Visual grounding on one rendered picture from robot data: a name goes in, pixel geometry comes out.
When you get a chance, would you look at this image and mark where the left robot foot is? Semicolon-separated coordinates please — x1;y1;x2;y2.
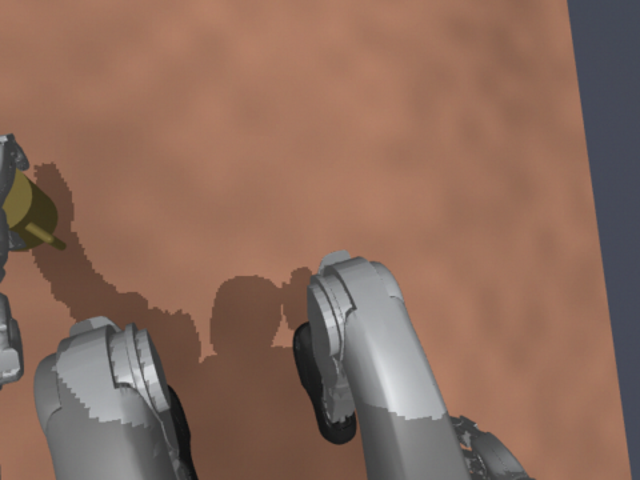
167;384;198;480

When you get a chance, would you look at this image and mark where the mug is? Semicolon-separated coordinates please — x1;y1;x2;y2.
2;168;66;251

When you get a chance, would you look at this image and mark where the right robot hand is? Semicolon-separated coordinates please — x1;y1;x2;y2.
450;415;530;480

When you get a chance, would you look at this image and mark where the right robot foot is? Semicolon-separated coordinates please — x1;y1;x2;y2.
293;322;357;445

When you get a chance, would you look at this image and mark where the left robot hand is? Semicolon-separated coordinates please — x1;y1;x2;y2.
0;133;30;251

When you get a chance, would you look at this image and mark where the left robot arm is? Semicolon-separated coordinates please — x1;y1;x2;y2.
0;206;24;480

